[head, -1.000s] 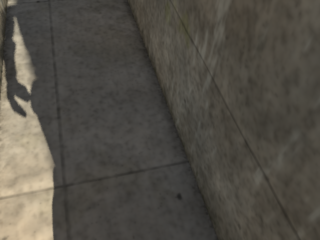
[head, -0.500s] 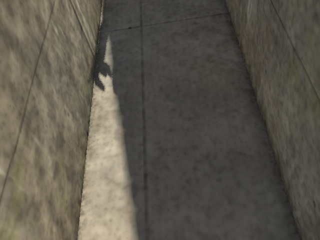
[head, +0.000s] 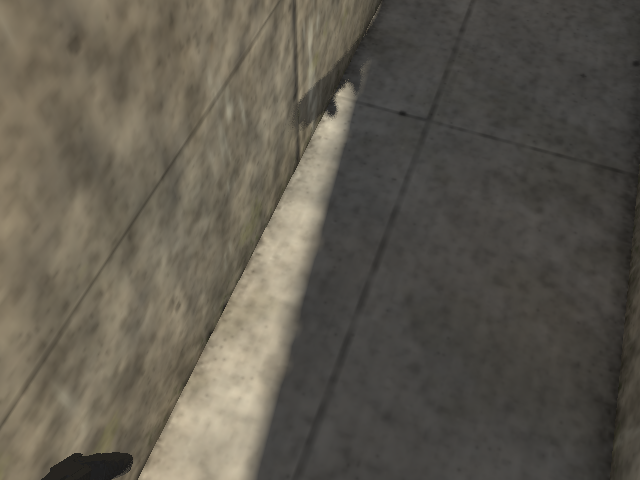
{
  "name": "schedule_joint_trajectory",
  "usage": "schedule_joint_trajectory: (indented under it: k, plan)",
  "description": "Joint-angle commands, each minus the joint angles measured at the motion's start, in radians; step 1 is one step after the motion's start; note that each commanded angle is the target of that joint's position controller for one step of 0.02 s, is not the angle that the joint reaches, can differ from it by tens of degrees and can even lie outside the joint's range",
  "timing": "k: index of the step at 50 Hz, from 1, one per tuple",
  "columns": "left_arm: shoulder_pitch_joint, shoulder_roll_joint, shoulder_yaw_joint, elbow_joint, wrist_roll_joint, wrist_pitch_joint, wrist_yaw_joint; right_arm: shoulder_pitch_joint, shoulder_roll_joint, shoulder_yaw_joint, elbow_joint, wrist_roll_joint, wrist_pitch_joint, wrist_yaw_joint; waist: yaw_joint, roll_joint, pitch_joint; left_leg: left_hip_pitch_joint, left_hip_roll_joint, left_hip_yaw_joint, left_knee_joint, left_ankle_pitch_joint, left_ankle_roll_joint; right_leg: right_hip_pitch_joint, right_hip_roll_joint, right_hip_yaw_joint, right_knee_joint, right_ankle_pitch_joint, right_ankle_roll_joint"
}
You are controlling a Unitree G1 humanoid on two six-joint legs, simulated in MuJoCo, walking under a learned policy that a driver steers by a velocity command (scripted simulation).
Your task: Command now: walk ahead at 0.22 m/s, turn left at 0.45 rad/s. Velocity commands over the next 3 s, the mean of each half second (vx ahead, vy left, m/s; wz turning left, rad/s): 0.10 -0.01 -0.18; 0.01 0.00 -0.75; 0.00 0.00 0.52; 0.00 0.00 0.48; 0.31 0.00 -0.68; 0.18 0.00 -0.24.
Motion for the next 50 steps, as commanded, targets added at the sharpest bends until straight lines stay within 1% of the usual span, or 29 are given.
schedule_joint_trajectory:
  k: [1, 5, 8, 10, 11, 12, 13, 14, 16, 17, 19, 20, 22, 24, 25, 27, 30, 31, 32, 33, 34, 35, 37, 38, 40, 45, 47, 48, 50]
  plan:
    - [0.120, 0.116, 0.038, 0.015, -0.023, 0.015, 0.019, 0.070, 0.000, 0.002, -0.121, 0.001, 0.012, -0.015, -0.016, -0.118, -0.181, -0.130, 0.088, 0.003, -0.049, 0.060, 0.010, 0.213, -0.295, 0.243, -0.195, 0.547, -0.258]
    - [-0.028, 0.134, 0.042, 0.022, -0.029, 0.018, 0.022, -0.082, 0.022, 0.021, -0.206, -0.007, -0.001, 0.010, -0.056, -0.116, -0.209, 0.116, 0.133, 0.021, -0.662, 0.372, 0.011, 0.083, -0.186, 0.063, -0.237, 0.533, -0.225]
    - [-0.013, 0.133, 0.029, 0.043, -0.037, 0.019, -0.010, -0.076, 0.026, 0.028, -0.206, -0.012, 0.007, 0.032, -0.052, -0.129, -0.247, 0.388, 0.114, 0.037, -0.886, 0.485, -0.003, 0.065, -0.203, 0.077, -0.215, 0.436, -0.211]
    - [0.056, 0.146, 0.032, 0.064, -0.050, 0.018, -0.034, -0.081, -0.065, -0.005, -0.204, -0.016, -0.003, 0.011, -0.044, -0.133, -0.197, 0.461, 0.067, 0.085, -1.060, 0.468, 0.018, 0.059, -0.152, 0.099, -0.138, 0.218, -0.163]
    - [0.156, 0.133, 0.022, 0.113, -0.048, 0.037, -0.033, -0.081, -0.099, -0.005, -0.207, -0.026, -0.014, 0.000, -0.044, -0.131, -0.156, 0.488, 0.101, 0.058, -1.137, 0.434, 0.032, 0.041, -0.070, 0.100, -0.060, -0.019, -0.105]
    - [0.230, 0.073, 0.007, 0.113, -0.012, 0.036, -0.039, -0.077, -0.184, -0.017, -0.233, -0.049, -0.014, -0.018, -0.018, 0.069, -0.156, 0.532, 0.310, -0.119, -1.166, 0.712, 0.093, -0.047, 0.009, 0.068, 0.126, -0.278, -0.020]
    - [0.319, 0.051, 0.007, 0.088, -0.010, 0.033, -0.034, -0.077, -0.265, -0.032, -0.250, -0.073, -0.008, -0.025, 0.030, 0.285, -0.252, 0.501, 0.580, -0.371, -1.201, 0.924, 0.264, -0.107, 0.048, 0.054, 0.411, -0.559, 0.030]
    - [0.261, 0.165, 0.036, 0.054, -0.041, 0.044, -0.024, -0.029, -0.221, -0.031, -0.226, -0.068, -0.013, -0.025, -0.019, 0.235, -0.292, 0.393, 0.549, -0.417, -1.285, 0.738, 0.330, -0.112, 0.036, 0.134, 0.629, -0.544, 0.041]
    - [0.248, 0.161, 0.053, 0.038, -0.054, 0.067, 0.006, -0.143, -0.133, -0.011, -0.209, -0.044, -0.033, -0.017, 0.042, 0.227, -0.229, 0.412, 0.439, -0.224, -1.305, 0.563, 0.243, -0.264, -0.004, 0.108, 0.775, -0.414, 0.032]
    - [0.249, 0.156, 0.057, 0.036, -0.038, 0.082, 0.022, -0.187, -0.092, 0.001, -0.204, -0.038, -0.033, -0.021, 0.063, 0.241, -0.221, 0.398, 0.404, -0.133, -1.305, 0.541, 0.209, -0.270, -0.018, 0.095, 0.801, -0.356, 0.043]
    - [0.268, 0.149, 0.062, 0.027, -0.026, 0.111, 0.020, -0.231, -0.056, 0.015, -0.199, -0.054, -0.011, -0.034, 0.094, 0.204, -0.206, 0.338, 0.382, -0.028, -1.314, 0.629, 0.209, -0.201, -0.016, 0.052, 0.808, -0.264, 0.067]
    - [0.233, 0.157, 0.077, 0.006, -0.030, 0.111, 0.017, -0.227, -0.060, 0.015, -0.190, -0.068, -0.013, -0.038, 0.096, 0.190, -0.193, 0.342, 0.372, 0.004, -1.311, 0.641, 0.208, -0.190, -0.025, 0.053, 0.751, -0.251, 0.089]
    - [0.201, 0.125, 0.070, -0.024, -0.029, 0.113, 0.004, -0.202, -0.072, 0.005, -0.162, -0.065, -0.018, -0.047, 0.078, 0.182, -0.199, 0.388, 0.392, 0.046, -1.308, 0.626, 0.218, -0.183, -0.047, 0.047, 0.617, -0.210, 0.102]
    - [0.158, 0.088, 0.060, -0.049, -0.034, 0.105, -0.014, -0.173, -0.092, -0.011, -0.122, -0.052, -0.014, -0.069, 0.041, 0.182, -0.203, 0.398, 0.386, 0.099, -1.307, 0.595, 0.202, -0.124, -0.047, 0.008, 0.467, -0.220, 0.077]
    - [0.146, 0.073, 0.055, -0.056, -0.032, 0.106, -0.033, -0.167, -0.102, -0.019, -0.105, -0.028, -0.014, -0.078, 0.032, 0.196, -0.196, 0.397, 0.407, 0.111, -1.315, 0.588, 0.190, -0.104, -0.059, -0.008, 0.398, -0.224, 0.061]
    - [0.153, 0.087, 0.059, -0.077, -0.020, 0.098, -0.067, -0.150, -0.135, -0.035, -0.086, -0.015, -0.015, -0.073, 0.020, 0.201, -0.229, 0.444, 0.419, 0.124, -1.290, 0.595, 0.168, -0.059, -0.071, -0.024, 0.332, -0.201, 0.025]
    - [0.209, 0.077, 0.060, -0.071, -0.007, 0.092, -0.088, -0.178, -0.119, -0.049, -0.064, 0.011, -0.025, -0.067, 0.058, 0.153, -0.229, 0.453, 0.423, 0.166, -1.226, 0.527, 0.110, 0.027, -0.061, -0.103, 0.141, -0.113, -0.027]
    - [0.257, 0.076, 0.067, -0.052, -0.015, 0.084, -0.082, -0.176, -0.107, -0.045, -0.064, -0.005, -0.021, -0.064, 0.073, 0.096, -0.242, 0.428, 0.375, 0.207, -1.155, 0.466, 0.070, 0.113, -0.015, -0.135, 0.065, -0.057, -0.048]
    - [0.334, 0.139, 0.087, -0.014, 0.001, 0.086, -0.078, -0.140, -0.054, -0.027, -0.044, -0.030, -0.025, -0.064, 0.088, -0.038, -0.221, 0.322, 0.298, 0.272, -0.980, 0.386, 0.013, 0.220, 0.008, -0.067, -0.017, 0.046, -0.086]
    - [0.401, 0.324, 0.136, -0.017, -0.006, 0.073, -0.056, -0.100, -0.005, -0.014, -0.089, -0.051, -0.039, -0.063, 0.072, -0.420, -0.170, -0.010, 0.176, 0.302, -0.638, -0.073, -0.095, 0.398, -0.219, 0.328, -0.058, 0.599, -0.185]
    - [0.359, 0.365, 0.145, -0.065, 0.001, 0.044, -0.059, -0.167, -0.004, -0.015, -0.152, -0.029, -0.058, -0.072, 0.050, -0.430, -0.239, -0.201, 0.061, 0.075, -0.390, -0.148, -0.109, 0.421, -0.346, 0.630, -0.129, 0.552, -0.362]
    - [0.333, 0.331, 0.138, -0.077, -0.006, 0.023, -0.066, -0.210, -0.055, -0.030, -0.148, -0.002, -0.076, -0.080, 0.083, -0.283, -0.274, -0.252, 0.072, -0.006, -0.294, -0.068, -0.084, 0.456, -0.338, 0.573, -0.154, 0.408, -0.363]
    - [0.265, 0.227, 0.101, -0.093, -0.037, 0.039, -0.047, -0.167, -0.083, -0.056, -0.086, -0.034, -0.065, -0.073, 0.052, -0.116, -0.245, -0.287, 0.090, -0.023, -0.235, 0.103, -0.066, 0.453, -0.266, 0.465, -0.109, 0.325, -0.256]
    - [0.181, 0.222, 0.089, -0.127, -0.044, 0.053, -0.032, -0.190, -0.103, -0.066, -0.095, -0.050, -0.051, -0.067, 0.019, -0.140, -0.218, -0.237, 0.085, -0.044, -0.277, 0.173, -0.059, 0.367, -0.253, 0.437, -0.103, 0.379, -0.234]
    - [0.164, 0.193, 0.072, -0.143, -0.024, 0.085, -0.015, -0.181, -0.053, -0.065, -0.088, -0.021, -0.043, -0.045, -0.002, -0.136, -0.214, -0.155, 0.049, -0.027, -0.278, 0.219, -0.046, 0.298, -0.217, 0.394, -0.119, 0.394, -0.240]
    - [0.185, 0.198, 0.062, -0.130, -0.019, 0.108, 0.033, -0.204, -0.021, -0.059, -0.033, -0.022, -0.038, -0.011, 0.025, -0.171, -0.209, -0.034, 0.013, -0.016, -0.654, 0.309, -0.058, 0.315, -0.182, 0.332, -0.111, 0.491, -0.211]
    - [0.166, 0.203, 0.059, -0.125, 0.001, 0.106, 0.031, -0.173, -0.006, -0.041, 0.007, -0.013, -0.031, 0.001, 0.019, -0.154, -0.220, 0.081, 0.031, 0.021, -0.766, 0.357, -0.056, 0.266, -0.185, 0.285, -0.121, 0.433, -0.210]
    - [0.175, 0.200, 0.056, -0.124, -0.002, 0.108, 0.026, -0.140, -0.004, -0.039, 0.024, -0.020, -0.035, 0.006, 0.019, -0.212, -0.221, 0.146, 0.035, 0.036, -0.797, 0.355, -0.047, 0.227, -0.181, 0.269, -0.129, 0.407, -0.210]
    - [0.154, 0.113, 0.022, -0.118, 0.002, 0.094, 0.015, -0.153, 0.010, -0.030, 0.039, -0.018, -0.036, 0.016, 0.016, -0.198, -0.185, 0.239, 0.069, 0.038, -0.897, 0.352, -0.028, 0.184, -0.186, 0.270, -0.148, 0.303, -0.205]
Next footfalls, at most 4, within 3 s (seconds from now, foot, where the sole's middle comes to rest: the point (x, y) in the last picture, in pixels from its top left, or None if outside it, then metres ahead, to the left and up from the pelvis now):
0.24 left None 0.22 0.15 -0.76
0.64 right None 0.15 -0.13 -0.76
1.08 left None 0.28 0.05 -0.76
1.82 left None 0.20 0.10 -0.76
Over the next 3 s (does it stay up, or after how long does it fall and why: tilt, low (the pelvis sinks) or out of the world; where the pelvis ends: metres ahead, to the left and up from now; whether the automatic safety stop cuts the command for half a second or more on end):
stays up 0.37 -0.17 0.00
